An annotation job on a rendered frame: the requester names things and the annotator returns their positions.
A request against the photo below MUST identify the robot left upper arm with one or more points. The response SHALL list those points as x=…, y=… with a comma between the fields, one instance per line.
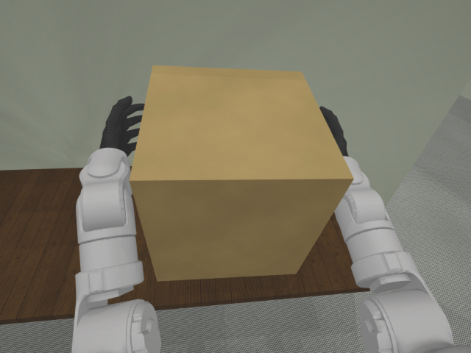
x=124, y=327

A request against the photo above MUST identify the carton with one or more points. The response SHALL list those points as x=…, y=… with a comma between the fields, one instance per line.
x=235, y=173

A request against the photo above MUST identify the robot right upper arm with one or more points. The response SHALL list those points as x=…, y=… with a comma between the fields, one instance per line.
x=406, y=321

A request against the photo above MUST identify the left robot hand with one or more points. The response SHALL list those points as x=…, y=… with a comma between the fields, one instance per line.
x=115, y=134

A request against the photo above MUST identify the right robot forearm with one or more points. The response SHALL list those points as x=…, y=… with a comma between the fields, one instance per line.
x=379, y=262

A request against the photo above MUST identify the table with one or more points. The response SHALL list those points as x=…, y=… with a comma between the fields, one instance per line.
x=39, y=258

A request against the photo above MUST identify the right robot hand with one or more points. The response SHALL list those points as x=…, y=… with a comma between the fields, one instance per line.
x=336, y=129

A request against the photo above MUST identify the left robot forearm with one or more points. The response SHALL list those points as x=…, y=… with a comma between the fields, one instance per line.
x=106, y=232

